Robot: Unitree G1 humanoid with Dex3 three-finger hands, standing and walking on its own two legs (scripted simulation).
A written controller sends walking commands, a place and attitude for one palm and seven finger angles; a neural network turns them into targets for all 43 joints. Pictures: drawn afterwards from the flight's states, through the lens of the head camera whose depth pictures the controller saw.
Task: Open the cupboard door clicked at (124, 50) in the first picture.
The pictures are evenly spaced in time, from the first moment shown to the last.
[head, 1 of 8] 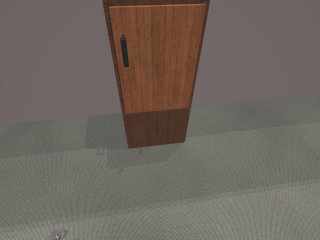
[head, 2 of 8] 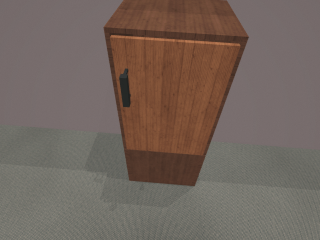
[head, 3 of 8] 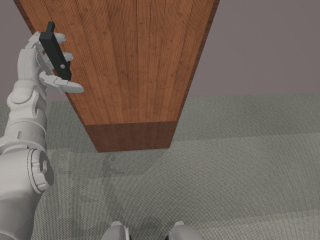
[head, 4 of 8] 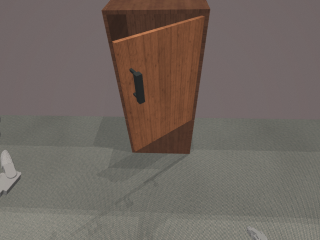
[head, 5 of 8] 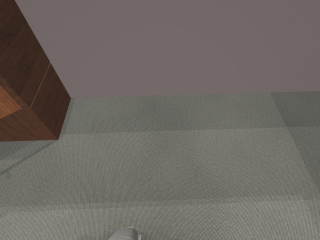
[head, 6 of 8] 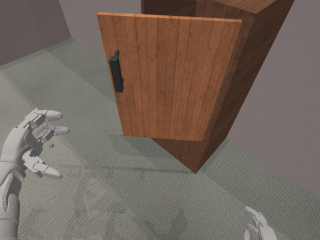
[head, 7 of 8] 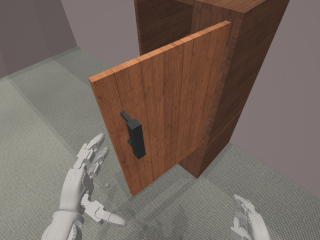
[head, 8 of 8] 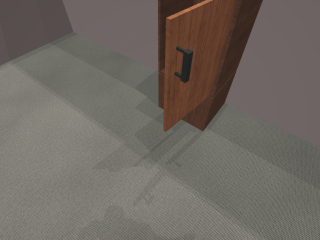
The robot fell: no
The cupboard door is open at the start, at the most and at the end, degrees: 0 83 82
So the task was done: yes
